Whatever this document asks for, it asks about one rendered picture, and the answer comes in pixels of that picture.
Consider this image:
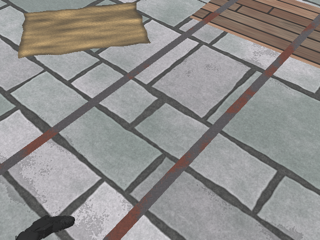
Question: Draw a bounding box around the left robot hand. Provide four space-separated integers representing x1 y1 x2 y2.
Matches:
15 215 75 240

